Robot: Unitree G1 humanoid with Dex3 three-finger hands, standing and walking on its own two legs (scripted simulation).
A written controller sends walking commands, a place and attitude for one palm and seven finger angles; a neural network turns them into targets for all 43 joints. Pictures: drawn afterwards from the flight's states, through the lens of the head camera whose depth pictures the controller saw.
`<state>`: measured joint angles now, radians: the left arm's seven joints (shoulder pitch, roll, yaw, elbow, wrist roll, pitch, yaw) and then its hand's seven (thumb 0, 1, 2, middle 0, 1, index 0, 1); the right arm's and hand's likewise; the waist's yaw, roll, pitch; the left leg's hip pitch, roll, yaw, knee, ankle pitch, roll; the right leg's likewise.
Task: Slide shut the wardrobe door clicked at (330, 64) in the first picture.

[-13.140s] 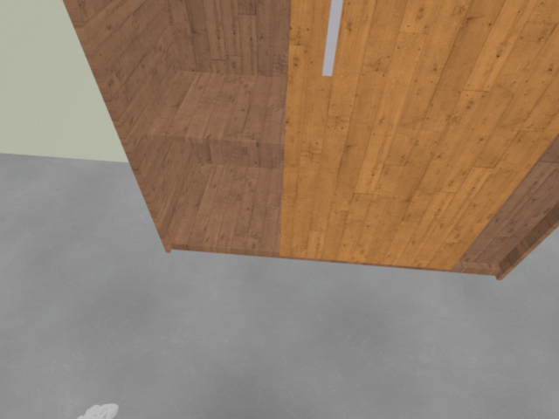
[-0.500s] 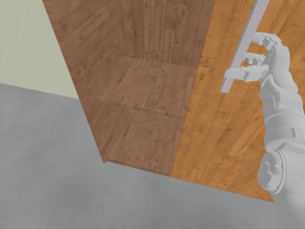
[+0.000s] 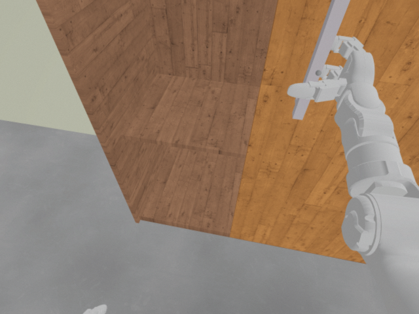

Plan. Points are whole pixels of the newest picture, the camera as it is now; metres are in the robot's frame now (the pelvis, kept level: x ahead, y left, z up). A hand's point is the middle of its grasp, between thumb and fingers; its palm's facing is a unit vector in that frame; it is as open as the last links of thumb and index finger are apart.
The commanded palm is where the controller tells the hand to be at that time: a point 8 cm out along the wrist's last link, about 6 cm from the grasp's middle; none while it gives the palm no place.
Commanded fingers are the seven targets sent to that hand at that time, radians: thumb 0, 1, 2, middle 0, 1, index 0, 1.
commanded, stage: slide the fingers in behind the handle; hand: right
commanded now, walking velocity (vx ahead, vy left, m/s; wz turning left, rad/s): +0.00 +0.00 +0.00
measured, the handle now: (323, 37) +0.54 -0.13 +0.28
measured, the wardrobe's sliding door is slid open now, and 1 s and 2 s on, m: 0.47 0.47 0.47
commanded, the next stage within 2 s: grip the handle and tug to test in 0.40 s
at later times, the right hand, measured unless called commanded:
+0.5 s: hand (314, 72) +0.49 -0.12 +0.23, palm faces +0.09 +1.00 +0.02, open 13.8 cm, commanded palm +0.47 -0.17 +0.23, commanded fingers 0.00 0.45 -0.32 0.31 1.21 0.31 1.21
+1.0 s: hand (316, 71) +0.50 -0.13 +0.23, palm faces +0.09 +1.00 +0.02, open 8.5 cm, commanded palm +0.47 -0.17 +0.23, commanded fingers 0.00 -0.71 -0.82 0.43 1.37 0.43 1.37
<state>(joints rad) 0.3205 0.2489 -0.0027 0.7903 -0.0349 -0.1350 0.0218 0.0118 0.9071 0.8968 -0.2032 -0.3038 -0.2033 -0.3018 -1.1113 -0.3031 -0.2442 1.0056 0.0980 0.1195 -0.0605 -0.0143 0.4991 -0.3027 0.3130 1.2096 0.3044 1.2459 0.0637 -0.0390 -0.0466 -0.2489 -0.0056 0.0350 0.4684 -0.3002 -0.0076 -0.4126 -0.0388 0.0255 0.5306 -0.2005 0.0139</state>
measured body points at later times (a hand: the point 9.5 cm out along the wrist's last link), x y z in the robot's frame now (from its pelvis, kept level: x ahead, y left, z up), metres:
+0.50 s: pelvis -0.01 +0.00 +0.00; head +0.01 +0.00 +0.45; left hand +0.03 +0.26 -0.12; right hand +0.48 -0.17 +0.23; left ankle -0.04 +0.13 -0.74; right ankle +0.04 -0.13 -0.74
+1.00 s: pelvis +0.00 +0.00 +0.00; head +0.02 +0.00 +0.45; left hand +0.05 +0.26 -0.12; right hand +0.49 -0.18 +0.23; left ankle -0.04 +0.13 -0.74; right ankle +0.04 -0.13 -0.74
